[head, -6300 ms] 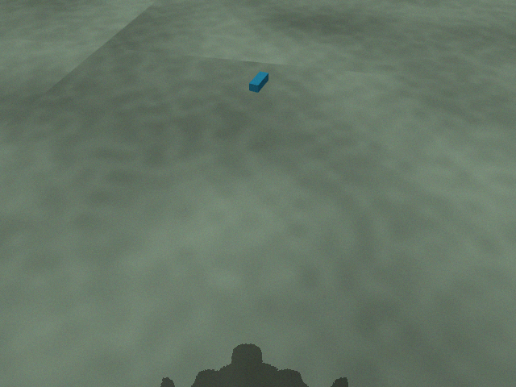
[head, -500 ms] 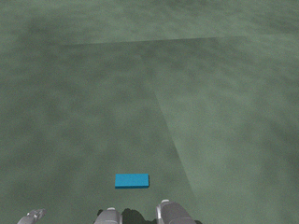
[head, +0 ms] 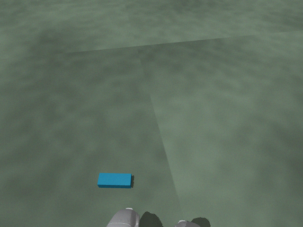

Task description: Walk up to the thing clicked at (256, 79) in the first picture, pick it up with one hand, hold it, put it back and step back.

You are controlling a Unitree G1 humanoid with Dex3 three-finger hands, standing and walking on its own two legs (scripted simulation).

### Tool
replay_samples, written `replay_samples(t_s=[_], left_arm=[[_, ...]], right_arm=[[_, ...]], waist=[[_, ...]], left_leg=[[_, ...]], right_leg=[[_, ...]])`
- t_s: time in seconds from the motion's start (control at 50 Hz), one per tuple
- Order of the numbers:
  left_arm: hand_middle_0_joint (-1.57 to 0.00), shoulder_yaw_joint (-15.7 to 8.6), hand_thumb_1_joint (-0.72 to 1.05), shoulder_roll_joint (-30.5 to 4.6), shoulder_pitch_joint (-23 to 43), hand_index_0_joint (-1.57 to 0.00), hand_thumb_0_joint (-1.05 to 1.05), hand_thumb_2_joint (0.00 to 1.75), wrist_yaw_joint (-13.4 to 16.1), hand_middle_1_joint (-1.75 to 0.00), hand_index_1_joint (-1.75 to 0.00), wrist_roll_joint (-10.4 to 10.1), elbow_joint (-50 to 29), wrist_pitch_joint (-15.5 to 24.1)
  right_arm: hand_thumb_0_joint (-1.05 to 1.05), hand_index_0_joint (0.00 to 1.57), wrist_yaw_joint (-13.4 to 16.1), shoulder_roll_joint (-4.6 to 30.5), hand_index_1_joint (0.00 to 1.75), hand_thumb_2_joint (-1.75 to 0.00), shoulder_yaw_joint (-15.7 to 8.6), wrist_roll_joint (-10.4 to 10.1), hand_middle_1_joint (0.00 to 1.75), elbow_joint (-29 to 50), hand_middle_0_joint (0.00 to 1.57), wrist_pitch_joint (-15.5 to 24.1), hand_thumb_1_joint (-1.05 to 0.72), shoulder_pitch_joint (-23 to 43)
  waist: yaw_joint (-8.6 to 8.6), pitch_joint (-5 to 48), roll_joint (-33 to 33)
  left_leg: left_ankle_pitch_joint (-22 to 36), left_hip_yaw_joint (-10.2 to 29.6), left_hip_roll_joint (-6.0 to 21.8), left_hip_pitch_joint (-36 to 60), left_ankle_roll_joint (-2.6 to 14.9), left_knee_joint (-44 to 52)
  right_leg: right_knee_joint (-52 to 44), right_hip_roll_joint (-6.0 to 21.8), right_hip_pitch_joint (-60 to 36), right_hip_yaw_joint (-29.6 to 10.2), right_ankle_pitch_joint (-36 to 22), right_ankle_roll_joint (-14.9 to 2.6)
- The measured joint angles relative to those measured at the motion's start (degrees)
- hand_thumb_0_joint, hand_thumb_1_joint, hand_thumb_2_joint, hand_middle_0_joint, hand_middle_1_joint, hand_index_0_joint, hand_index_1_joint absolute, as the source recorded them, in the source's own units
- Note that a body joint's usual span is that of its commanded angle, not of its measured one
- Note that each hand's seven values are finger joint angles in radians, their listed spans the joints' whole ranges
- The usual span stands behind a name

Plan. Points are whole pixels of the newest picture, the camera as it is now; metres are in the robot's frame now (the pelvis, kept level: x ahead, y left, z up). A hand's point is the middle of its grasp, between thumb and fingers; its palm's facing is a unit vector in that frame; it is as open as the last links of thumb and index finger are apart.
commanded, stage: walk up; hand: left
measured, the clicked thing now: (115, 180) +0.46 +0.25 -0.71
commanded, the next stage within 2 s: stand in 1.74 s
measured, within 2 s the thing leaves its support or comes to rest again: neither
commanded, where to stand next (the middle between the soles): +0.07 +0.05 m, yaw +1 degrees
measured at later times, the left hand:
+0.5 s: hand out of the picture +0.06 +0.28 -0.12, palm faces +0.10 -0.93 -0.35, open 7.4 cm
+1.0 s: hand out of the picture +0.09 +0.29 -0.11, palm faces +0.09 -0.94 -0.32, open 7.4 cm
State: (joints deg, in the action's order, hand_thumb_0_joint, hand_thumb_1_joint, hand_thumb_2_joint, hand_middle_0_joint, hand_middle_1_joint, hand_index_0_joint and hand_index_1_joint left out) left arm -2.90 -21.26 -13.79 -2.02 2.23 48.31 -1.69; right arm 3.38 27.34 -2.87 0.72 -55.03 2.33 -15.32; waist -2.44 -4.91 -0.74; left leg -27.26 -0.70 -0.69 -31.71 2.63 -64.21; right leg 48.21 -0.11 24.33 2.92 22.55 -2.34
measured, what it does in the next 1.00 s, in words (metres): steps on the spot: left foot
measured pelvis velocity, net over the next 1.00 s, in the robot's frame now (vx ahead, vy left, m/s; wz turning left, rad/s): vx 0.02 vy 0.03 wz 0.09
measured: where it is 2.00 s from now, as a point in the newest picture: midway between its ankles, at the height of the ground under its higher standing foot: outside the picture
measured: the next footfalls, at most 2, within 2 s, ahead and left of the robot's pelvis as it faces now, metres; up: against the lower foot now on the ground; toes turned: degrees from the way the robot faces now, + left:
left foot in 0.22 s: +0.05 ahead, +0.13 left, +0.00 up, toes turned +3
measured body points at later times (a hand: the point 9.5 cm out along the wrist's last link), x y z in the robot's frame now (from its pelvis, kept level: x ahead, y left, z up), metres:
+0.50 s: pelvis +0.00 +0.01 +0.03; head +0.00 +0.01 +0.48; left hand +0.06 +0.32 -0.09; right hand +0.13 -0.29 -0.09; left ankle +0.01 +0.13 -0.70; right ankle +0.04 -0.10 -0.70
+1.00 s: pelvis +0.02 +0.03 +0.05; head +0.03 +0.04 +0.50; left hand +0.08 +0.34 -0.09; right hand +0.13 -0.27 -0.08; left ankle +0.01 +0.13 -0.70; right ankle +0.04 -0.10 -0.70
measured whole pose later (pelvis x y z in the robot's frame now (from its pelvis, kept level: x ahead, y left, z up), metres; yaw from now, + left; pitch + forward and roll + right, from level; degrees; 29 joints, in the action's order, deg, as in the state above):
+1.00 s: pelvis +0.02 +0.03 +0.05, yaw +5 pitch -2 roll -1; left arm -1.0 -21.0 -3.8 -0.7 0.4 66.3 0.7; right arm 0.0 20.1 -0.4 0.5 -65.5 1.3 -5.5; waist -0.5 -2.4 -1.0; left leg -12.5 2.1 -1.5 -7.2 1.3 -21.5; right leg 19.3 2.9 7.1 6.8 10.2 1.1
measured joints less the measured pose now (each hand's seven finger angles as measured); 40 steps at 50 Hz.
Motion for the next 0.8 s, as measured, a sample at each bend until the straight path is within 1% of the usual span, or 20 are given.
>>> replay_samples(t_s=[0.08, 0.12, 0.16, 0.2, 0.22, 0.24, 0.26, 0.28, 0.32, 0.36, 0.42, 0.46, 0.54, 0.68, 0.8], left_arm=[[-0.21, 0.4, 0.90, -0.1, -1.5, -0.21, 0.00, 0.90, 1.2, -0.30, -0.30, -0.8, 2.6, 2.4], [-0.21, 0.4, 0.90, -0.1, -1.8, -0.21, 0.00, 0.90, 1.8, -0.30, -0.30, -1.0, 3.4, 3.2], [-0.21, 0.4, 0.90, -0.3, -1.9, -0.21, 0.00, 0.90, 2.1, -0.30, -0.30, -1.2, 4.1, 3.7], [-0.21, 0.5, 0.90, -0.5, -1.7, -0.21, 0.00, 0.90, 2.2, -0.30, -0.30, -1.4, 4.8, 3.7], [-0.21, 0.6, 0.90, -0.5, -1.5, -0.21, 0.00, 0.90, 2.3, -0.30, -0.30, -1.4, 5.2, 3.6], [-0.21, 0.7, 0.90, -0.6, -1.2, -0.21, 0.00, 0.90, 2.3, -0.30, -0.30, -1.5, 5.6, 3.5], [-0.21, 0.8, 0.90, -0.7, -0.8, -0.21, 0.00, 0.90, 2.3, -0.30, -0.30, -1.6, 6.0, 3.4], [-0.21, 1.0, 0.90, -0.5, -0.4, -0.21, 0.00, 0.90, 2.2, -0.30, -0.30, -1.7, 6.4, 3.3], [-0.21, 1.3, 0.90, -0.1, 0.4, -0.21, 0.00, 0.90, 2.0, -0.30, -0.30, -1.6, 7.5, 3.1], [-0.21, 1.4, 0.90, -0.1, 1.4, -0.21, 0.00, 0.90, 1.8, -0.30, -0.30, -1.4, 8.5, 3.2], [-0.21, 1.5, 0.90, -0.2, 3.1, -0.21, 0.00, 0.90, 1.6, -0.30, -0.30, -1.3, 9.6, 3.4], [-0.21, 1.6, 0.90, -0.1, 4.2, -0.21, 0.00, 0.90, 1.5, -0.30, -0.30, -1.3, 10.1, 3.3], [-0.21, 1.7, 0.90, 0.0, 6.3, -0.21, 0.00, 0.90, 1.3, -0.30, -0.30, -1.6, 11.4, 3.1], [-0.20, 1.7, 0.90, -0.6, 9.4, -0.21, 0.00, 0.90, 1.3, -0.30, -0.30, -2.2, 13.6, 3.0], [-0.20, 1.8, 0.90, -0.7, 10.2, -0.21, 0.00, 0.90, 1.2, -0.30, -0.30, -2.0, 15.5, 2.6]], right_arm=[[0.01, 0.21, -2.0, -2.5, 0.30, -0.90, 0.8, 0.5, 0.30, 0.3, 0.20, -0.9, -0.90, 1.0], [0.01, 0.21, -2.5, -3.2, 0.30, -0.90, 0.9, 0.5, 0.30, 0.3, 0.21, -1.3, -0.90, 1.8], [0.01, 0.21, -2.8, -3.8, 0.30, -0.90, 1.0, 0.3, 0.30, 0.1, 0.21, -1.4, -0.90, 2.8], [0.01, 0.21, -2.9, -4.1, 0.30, -0.90, 1.0, 0.0, 0.30, 0.0, 0.21, -1.2, -0.90, 3.8], [0.01, 0.21, -3.0, -4.1, 0.30, -0.90, 0.9, 0.0, 0.30, -0.1, 0.21, -1.0, -0.90, 4.3], [0.01, 0.21, -2.9, -4.4, 0.30, -0.90, 0.9, -0.1, 0.30, -0.3, 0.21, -0.8, -0.90, 5.0], [0.01, 0.21, -2.9, -4.7, 0.30, -0.90, 0.9, -0.1, 0.30, -0.5, 0.21, -0.7, -0.90, 5.8], [0.01, 0.21, -3.0, -4.8, 0.30, -0.90, 1.0, -0.1, 0.30, -0.5, 0.20, -0.5, -0.90, 6.4], [0.01, 0.21, -3.3, -4.8, 0.30, -0.90, 1.3, -0.5, 0.30, -0.6, 0.20, -0.3, -0.90, 7.1], [0.01, 0.21, -3.5, -5.2, 0.30, -0.90, 1.8, -0.7, 0.30, -1.2, 0.20, -0.6, -0.90, 7.7], [0.01, 0.21, -3.7, -6.0, 0.30, -0.90, 2.4, -0.6, 0.30, -2.7, 0.20, -1.0, -0.90, 8.1], [0.01, 0.21, -3.8, -6.3, 0.30, -0.90, 2.7, -0.4, 0.30, -4.1, 0.20, -1.1, -0.90, 8.1], [0.01, 0.21, -4.1, -6.7, 0.30, -0.90, 3.0, -0.1, 0.30, -6.5, 0.20, -1.0, -0.90, 7.5], [0.01, 0.21, -3.7, -7.4, 0.30, -0.90, 3.3, -0.1, 0.30, -9.6, 0.20, -0.7, -0.90, 7.1], [0.01, 0.21, -3.5, -7.2, 0.30, -0.90, 2.8, -0.1, 0.30, -10.1, 0.20, -0.9, -0.90, 8.0]], waist=[[-0.29, 0.1, 0.1], [-0.41, -0.3, 0.3], [-0.56, -0.7, 0.4], [-0.58, -0.9, 0.3], [-0.53, -0.9, 0.4], [-0.50, -1.1, 0.1], [-0.59, -1.4, -0.4], [-0.52, -1.2, -0.2], [-0.27, -0.6, 1.0], [0.02, 0.3, 1.7], [0.43, 1.6, 1.3], [0.60, 2.3, 0.7], [1.01, 3.4, 0.0], [1.61, 3.0, -1.3], [2.13, 2.7, -1.4]], left_leg=[[0.4, 1.4, -0.8, 5.1, -0.03, 7.9], [0.4, 2.6, -0.6, 7.2, -0.15, 11.5], [0.9, 3.0, -0.2, 9.1, -0.24, 15.4], [3.1, 2.5, 0.2, 11.5, -0.11, 20.6], [5.5, 2.2, 0.4, 12.9, 0.00, 23.6], [7.7, 1.9, 0.0, 13.8, -1.27, 25.6], [8.5, 1.5, -0.5, 14.4, -2.25, 26.7], [8.8, 1.5, -0.6, 14.5, -2.80, 27.1], [8.6, 2.0, 0.1, 14.3, -3.03, 26.6], [8.3, 2.5, 0.7, 14.5, -2.88, 26.3], [8.8, 2.9, 0.5, 15.4, -2.64, 27.3], [9.5, 2.8, 0.1, 16.4, -2.73, 28.8], [10.6, 2.8, -0.1, 18.1, -2.25, 31.8], [12.9, 2.8, -0.2, 21.1, -1.79, 37.2], [14.2, 2.6, -0.4, 22.6, -1.45, 40.2]], right_leg=[[-3.2, -0.2, -1.8, 1.4, -1.2, -0.79], [-4.4, 0.1, -2.5, 2.1, -1.6, -0.90], [-5.3, 0.8, -3.0, 2.5, -2.1, -0.82], [-5.9, 1.8, -3.3, 2.7, -2.3, -0.57], [-5.9, 2.2, -3.3, 2.8, -2.4, -0.38], [-5.8, 2.9, -3.2, 2.6, -2.4, -0.15], [-5.8, 3.5, -3.3, 2.2, -2.5, 0.11], [-6.4, 3.6, -3.5, 2.2, -2.9, 0.35], [-8.2, 2.8, -4.4, 2.7, -3.9, 0.64], [-9.8, 2.2, -5.6, 3.3, -4.6, 0.66], [-11.5, 2.3, -7.0, 3.7, -5.2, 0.75], [-12.8, 2.7, -8.0, 3.7, -5.7, 1.10], [-16.8, 2.8, -10.2, 3.7, -7.5, 1.96], [-24.0, 2.5, -14.1, 3.8, -10.8, 2.74], [-27.2, 2.6, -15.6, 3.6, -12.2, 3.13]])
